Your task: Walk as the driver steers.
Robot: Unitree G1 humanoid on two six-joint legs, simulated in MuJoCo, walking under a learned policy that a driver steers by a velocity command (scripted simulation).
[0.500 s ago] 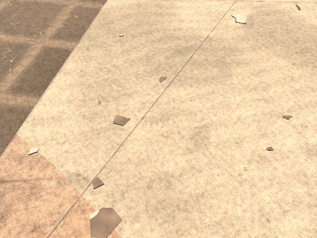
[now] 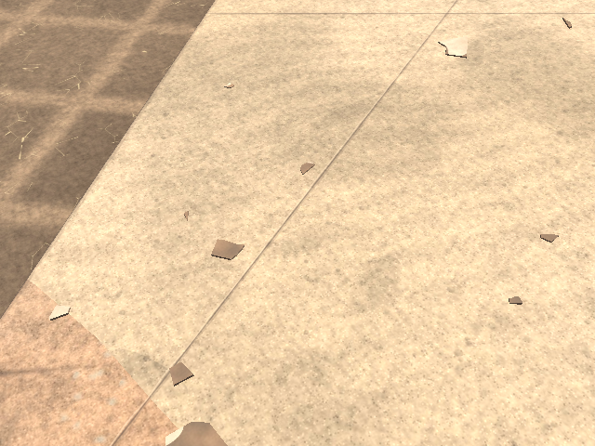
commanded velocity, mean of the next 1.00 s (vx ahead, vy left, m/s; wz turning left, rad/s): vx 0.47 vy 0.00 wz -0.24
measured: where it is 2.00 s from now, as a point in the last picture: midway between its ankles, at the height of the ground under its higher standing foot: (389, 269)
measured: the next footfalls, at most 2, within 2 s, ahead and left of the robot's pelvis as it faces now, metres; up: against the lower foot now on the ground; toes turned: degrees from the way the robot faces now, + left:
left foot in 0.38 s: +0.37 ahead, +0.13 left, +0.00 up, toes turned +2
right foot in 0.94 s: +0.65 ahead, -0.14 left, +0.00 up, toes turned -19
